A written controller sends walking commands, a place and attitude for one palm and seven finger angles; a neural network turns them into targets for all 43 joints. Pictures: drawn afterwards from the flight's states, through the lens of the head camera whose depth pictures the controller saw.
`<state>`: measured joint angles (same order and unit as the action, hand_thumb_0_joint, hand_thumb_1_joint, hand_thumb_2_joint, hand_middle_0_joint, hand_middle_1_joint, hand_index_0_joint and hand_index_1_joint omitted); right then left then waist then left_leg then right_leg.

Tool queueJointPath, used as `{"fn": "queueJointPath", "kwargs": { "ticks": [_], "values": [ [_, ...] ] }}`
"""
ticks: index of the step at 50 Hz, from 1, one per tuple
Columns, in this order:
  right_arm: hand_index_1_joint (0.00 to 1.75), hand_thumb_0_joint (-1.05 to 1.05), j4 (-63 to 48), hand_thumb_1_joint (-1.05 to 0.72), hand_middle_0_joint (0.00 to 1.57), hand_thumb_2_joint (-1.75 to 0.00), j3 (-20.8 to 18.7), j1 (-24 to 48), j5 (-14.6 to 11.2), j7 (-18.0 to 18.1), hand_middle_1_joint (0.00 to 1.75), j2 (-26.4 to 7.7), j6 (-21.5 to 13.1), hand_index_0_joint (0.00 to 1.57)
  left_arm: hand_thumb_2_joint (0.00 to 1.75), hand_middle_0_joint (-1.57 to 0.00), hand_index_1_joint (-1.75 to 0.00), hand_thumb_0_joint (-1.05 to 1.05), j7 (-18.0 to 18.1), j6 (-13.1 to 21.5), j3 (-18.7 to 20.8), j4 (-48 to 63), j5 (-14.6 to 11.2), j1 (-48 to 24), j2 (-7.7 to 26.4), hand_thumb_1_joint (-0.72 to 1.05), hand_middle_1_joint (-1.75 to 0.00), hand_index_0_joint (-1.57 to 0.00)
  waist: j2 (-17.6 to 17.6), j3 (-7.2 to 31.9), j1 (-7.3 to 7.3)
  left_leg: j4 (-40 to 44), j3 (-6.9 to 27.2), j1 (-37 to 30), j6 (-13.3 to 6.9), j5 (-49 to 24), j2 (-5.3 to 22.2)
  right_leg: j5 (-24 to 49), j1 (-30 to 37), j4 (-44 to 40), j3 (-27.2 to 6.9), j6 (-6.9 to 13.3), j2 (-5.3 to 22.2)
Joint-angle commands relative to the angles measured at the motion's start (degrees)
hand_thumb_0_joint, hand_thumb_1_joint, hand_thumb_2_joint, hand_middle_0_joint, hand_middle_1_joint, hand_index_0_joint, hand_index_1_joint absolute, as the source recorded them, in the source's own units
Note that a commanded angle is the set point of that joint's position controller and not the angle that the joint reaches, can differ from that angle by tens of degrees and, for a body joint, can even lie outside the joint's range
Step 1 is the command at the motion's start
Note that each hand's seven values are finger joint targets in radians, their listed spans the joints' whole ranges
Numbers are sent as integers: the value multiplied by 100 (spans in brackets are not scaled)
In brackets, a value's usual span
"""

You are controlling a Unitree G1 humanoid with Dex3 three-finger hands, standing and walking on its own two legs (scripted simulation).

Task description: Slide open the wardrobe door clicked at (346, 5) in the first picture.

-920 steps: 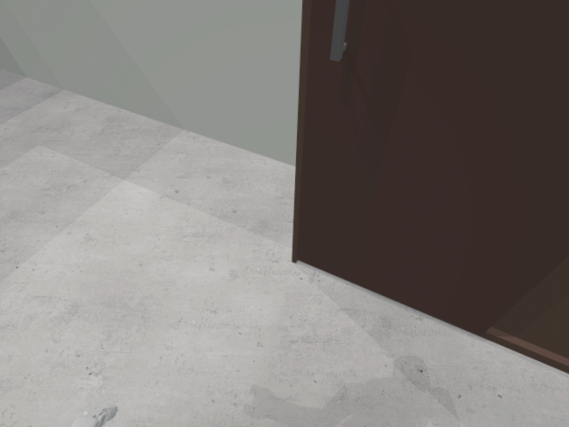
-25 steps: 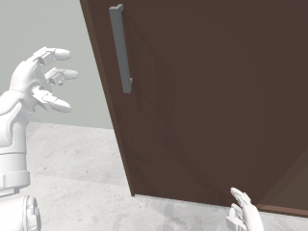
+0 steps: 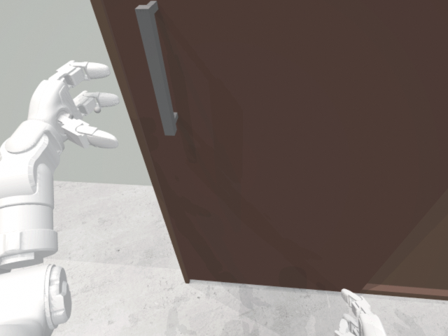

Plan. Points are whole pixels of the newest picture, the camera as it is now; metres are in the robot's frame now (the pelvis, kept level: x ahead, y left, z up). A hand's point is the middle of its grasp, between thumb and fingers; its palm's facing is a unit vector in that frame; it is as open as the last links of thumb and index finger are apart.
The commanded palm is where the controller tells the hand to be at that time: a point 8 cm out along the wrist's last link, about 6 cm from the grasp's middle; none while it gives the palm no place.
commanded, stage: move the hooked fingers beside the handle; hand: left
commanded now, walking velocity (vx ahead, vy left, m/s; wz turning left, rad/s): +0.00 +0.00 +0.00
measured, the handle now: (162, 75) +0.48 +0.14 +0.25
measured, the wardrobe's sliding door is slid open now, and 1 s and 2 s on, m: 0.00 0.00 0.00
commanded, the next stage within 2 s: feel for the door with the fingertips in 1.96 s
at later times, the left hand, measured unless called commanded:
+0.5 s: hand (113, 91) +0.42 +0.21 +0.26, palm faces +0.01 -1.00 -0.03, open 14.0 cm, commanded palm +0.39 +0.26 +0.25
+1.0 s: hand (115, 106) +0.41 +0.21 +0.24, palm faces +0.00 -1.00 -0.04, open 14.0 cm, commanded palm +0.39 +0.26 +0.25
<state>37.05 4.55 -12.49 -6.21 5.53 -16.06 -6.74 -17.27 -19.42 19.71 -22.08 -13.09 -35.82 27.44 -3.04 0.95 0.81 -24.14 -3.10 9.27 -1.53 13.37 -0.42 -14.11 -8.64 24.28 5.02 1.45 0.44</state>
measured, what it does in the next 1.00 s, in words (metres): stands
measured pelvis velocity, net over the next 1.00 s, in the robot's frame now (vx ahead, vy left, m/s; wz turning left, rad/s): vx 0.00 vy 0.00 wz -0.01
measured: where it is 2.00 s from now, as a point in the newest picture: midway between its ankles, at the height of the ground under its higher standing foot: outside the picture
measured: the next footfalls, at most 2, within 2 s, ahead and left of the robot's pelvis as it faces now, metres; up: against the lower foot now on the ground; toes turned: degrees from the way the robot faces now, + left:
none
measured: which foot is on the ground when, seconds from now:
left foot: down 0.00-1.00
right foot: down 0.00-1.00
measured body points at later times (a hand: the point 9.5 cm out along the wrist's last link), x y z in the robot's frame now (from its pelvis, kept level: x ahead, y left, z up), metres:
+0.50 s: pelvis +0.01 +0.00 +0.00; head -0.01 -0.03 +0.45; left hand +0.41 +0.26 +0.26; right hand +0.14 -0.25 -0.10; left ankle +0.00 +0.10 -0.74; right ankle -0.01 -0.10 -0.74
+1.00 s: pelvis +0.00 +0.00 +0.00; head -0.01 -0.02 +0.45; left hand +0.40 +0.26 +0.24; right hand +0.15 -0.25 -0.09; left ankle +0.00 +0.10 -0.74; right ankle -0.01 -0.10 -0.74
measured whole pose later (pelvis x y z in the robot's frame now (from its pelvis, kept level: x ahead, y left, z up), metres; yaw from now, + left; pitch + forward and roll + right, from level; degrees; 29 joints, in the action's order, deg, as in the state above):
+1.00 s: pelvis +0.00 +0.00 +0.00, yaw +0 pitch -1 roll +0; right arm 36.7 3.7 -13.5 -6.4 5.6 -16.3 -4.9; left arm -16.3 -16.2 16.7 -33.7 -12.2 -41.9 26.8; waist -3.3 1.8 0.0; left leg -23.5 -3.4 10.0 -1.7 13.0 -0.3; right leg -13.3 -9.3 23.2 4.6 1.4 0.2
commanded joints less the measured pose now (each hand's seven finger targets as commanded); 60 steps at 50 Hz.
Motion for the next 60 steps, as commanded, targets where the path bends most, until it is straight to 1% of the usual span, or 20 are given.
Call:
{"fn": "queueJointPath", "kwargs": {
  "ticks": [1, 3, 7, 12, 15, 19, 25, 30, 31, 33, 35, 37, 40, 43, 45, 49, 51, 55, 57, 60],
  "values": [
    [30, 0, -856, -90, 20, -90, -266, 721, 24, 34, 30, -660, -363, 20, 30, -30, -120, 0, -20, 573, 305, 1093, -134, -3118, 1497, -50, -120, -30, -145, 1680, -66, 143, 483, -998, -64, -1609, 101, 1826, 66, -276, -297, 77, 82],
    [30, 0, -814, -90, 20, -90, -270, 700, 1, 32, 30, -677, -321, 20, 30, -30, -120, 0, -6, 367, 208, 586, -111, -2799, 1342, -50, -120, -30, -172, 1361, -34, 185, 470, -767, -46, -1443, 90, 1699, -55, -279, -285, 81, 93],
    [30, 0, -738, -90, 20, -90, -325, 578, -40, 27, 30, -763, -190, 20, 30, -30, -120, 0, 63, 98, 5, -223, -46, -2900, 1263, -50, -120, -30, 427, 1015, -134, 222, 444, -397, -95, -1005, 108, 1335, -270, -375, -299, 15, 102],
    [30, 0, -885, -90, 20, -90, -340, 533, 43, 19, 30, -705, -219, 20, 30, -30, -120, 0, 193, 726, 426, 661, 44, -3783, 1913, -50, -120, -30, 116, 2110, -83, 115, 447, -842, -128, -1613, 74, 1947, 350, -235, -410, 54, 129],
    [30, 0, -837, -90, 20, -90, -329, 450, 64, 24, 30, -687, -228, 20, 30, -30, -120, 0, 179, 1077, 340, 744, 18, -4000, 1823, -50, -120, -30, 32, 2266, -144, 92, 424, -1026, -126, -1842, 109, 2178, 432, -216, -396, 51, 113],
    [30, 0, -746, -90, 20, -90, -321, 385, 21, 27, 30, -697, -226, 20, 30, -30, -120, 0, 110, 849, 221, -146, 28, -3495, 1491, -50, -120, -30, -136, 1657, -117, 138, 384, -795, -98, -1627, 90, 2026, 120, -264, -359, 74, 86],
    [30, 0, -858, -90, 20, -90, -407, 337, -14, -41, 30, -810, -55, 20, 30, -30, -120, 0, 14, 458, 262, -609, 39, -2516, 1509, -50, -120, -30, 564, 1354, 1, 194, 322, -420, -127, -1531, 132, 2039, 153, -273, -328, 33, 111],
    [30, 0, -989, -90, 20, -90, -391, 446, 23, -6, 30, -732, -132, 20, 30, -30, -120, 0, 70, 972, 330, 829, -49, -3551, 1735, -50, -120, -30, 351, 1957, -96, 138, 384, -879, -177, -1678, 126, 2062, 305, -274, -401, 30, 84],
    [30, 0, -979, -90, 20, -90, -379, 449, 34, 10, 30, -731, -149, 20, 30, -30, -120, 0, 105, 1070, 530, 1037, -30, -3776, 1954, -50, -120, -30, 128, 2138, -84, 141, 397, -995, -171, -1745, 106, 2097, 366, -264, -417, 44, 57],
    [30, 0, -945, -90, 20, -90, -351, 447, 57, 25, 30, -676, -209, 20, 30, -30, -120, 0, 150, 1148, 465, 1178, -26, -3950, 1802, -50, -120, -30, -281, 2229, -120, 107, 406, -1184, -137, -1853, 85, 2131, 328, -259, -404, 68, 57],
    [30, 0, -875, -90, 20, -90, -350, 429, 60, 24, 30, -698, -205, 20, 30, -30, -120, 0, 169, 1061, 341, 990, 10, -3754, 1680, -50, -120, -30, -272, 2071, -121, 134, 406, -1184, -114, -1862, 112, 2046, 247, -310, -370, 78, 55],
    [30, 0, -790, -90, 20, -90, -329, 437, 19, 34, 30, -696, -182, 20, 30, -30, -120, 0, 152, 772, 293, 290, 5, -3371, 1520, -50, -120, -30, -171, 1559, -119, 180, 354, -860, -115, -1572, 93, 1932, 88, -358, -362, 65, 46],
    [30, 0, -669, -90, 20, -90, -361, 318, -14, 36, 30, -809, -65, 20, 30, -30, -120, 0, 90, 339, 179, -873, 37, -2818, 1420, -50, -120, -30, 313, 944, -115, 299, 348, -376, -102, -1015, 109, 1414, -176, -477, -336, 37, 65],
    [30, 0, -826, -90, 20, -90, -370, 393, -44, 17, 30, -771, -39, 20, 30, -30, -120, 0, 49, 337, -180, -549, 64, -3110, 1140, -50, -120, -30, 194, 1193, -183, 254, 377, -498, -116, -1088, 105, 1438, -212, -407, -339, 46, 73],
    [30, 0, -860, -90, 20, -90, -384, 375, -18, 15, 30, -759, -51, 20, 30, -30, -120, 0, 71, 585, -133, -148, 31, -3394, 1280, -50, -120, -30, 363, 1532, -196, 198, 420, -696, -132, -1293, 131, 1590, -60, -381, -346, 55, 69],
    [30, 0, -942, -90, 20, -90, -336, 506, 32, 41, 30, -660, -178, 20, 30, -30, -120, 0, 125, 1122, 114, 968, -96, -4238, 1456, -50, -120, -30, 1, 2261, -180, 127, 471, -1227, -122, -1686, 93, 1923, 208, -291, -378, 78, 34],
    [30, 0, -894, -90, 20, -90, -319, 509, 59, 26, 30, -653, -205, 20, 30, -30, -120, 0, 214, 1154, 291, 975, -93, -4104, 1578, -50, -120, -30, -161, 2226, -115, 137, 472, -1267, -103, -1778, 102, 1946, 200, -315, -383, 82, 19],
    [30, 0, -706, -90, 20, -90, -331, 400, 35, 13, 30, -735, -77, 20, 30, -30, -120, 0, 340, 653, 478, -332, 64, -3127, 1700, -50, -120, -30, 208, 1362, 8, 317, 383, -586, -82, -1330, 114, 1612, 110, -434, -337, 70, 42],
    [30, 0, -722, -90, 20, -90, -322, 377, -8, 13, 30, -755, 11, 20, 30, -30, -120, 0, 336, 367, 272, -763, 167, -2970, 1564, -50, -120, -30, 209, 1011, -40, 377, 370, -300, -72, -1157, 109, 1502, -25, -438, -332, 59, 59],
    [30, 0, -816, -90, 20, -90, -380, 332, -13, 4, 30, -783, 52, 20, 30, -30, -120, 0, 253, 340, 45, -784, 160, -2936, 1353, -50, -120, -30, 477, 1165, -94, 327, 375, -387, -117, -1172, 136, 1482, -33, -450, -336, 51, 63]
  ]
}}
